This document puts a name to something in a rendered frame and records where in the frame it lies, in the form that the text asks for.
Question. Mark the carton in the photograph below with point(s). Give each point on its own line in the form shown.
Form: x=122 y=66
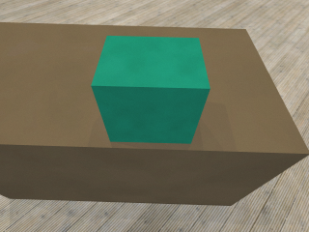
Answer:
x=151 y=89

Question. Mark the pedestal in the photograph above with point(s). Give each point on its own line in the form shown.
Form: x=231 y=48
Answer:
x=54 y=144

